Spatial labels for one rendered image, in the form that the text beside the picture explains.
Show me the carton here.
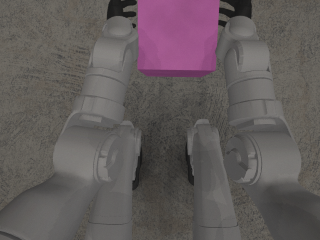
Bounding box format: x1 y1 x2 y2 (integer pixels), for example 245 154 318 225
137 0 220 78

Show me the robot left hand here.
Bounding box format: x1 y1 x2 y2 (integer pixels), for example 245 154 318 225
107 0 137 28

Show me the right robot forearm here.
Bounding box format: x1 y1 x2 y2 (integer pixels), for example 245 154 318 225
215 16 302 163

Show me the robot left upper arm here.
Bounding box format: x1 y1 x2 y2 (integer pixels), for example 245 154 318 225
0 125 124 240

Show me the left robot forearm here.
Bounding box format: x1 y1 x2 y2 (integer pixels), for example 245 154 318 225
53 16 139 163

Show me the robot right hand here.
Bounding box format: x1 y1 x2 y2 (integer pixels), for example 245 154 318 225
218 0 252 27

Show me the robot right thigh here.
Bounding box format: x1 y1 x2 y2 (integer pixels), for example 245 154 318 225
186 124 242 240

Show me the robot right upper arm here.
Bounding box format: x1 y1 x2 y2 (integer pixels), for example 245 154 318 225
223 131 320 240

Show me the left robot foot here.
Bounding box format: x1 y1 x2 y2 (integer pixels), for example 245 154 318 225
132 146 142 190

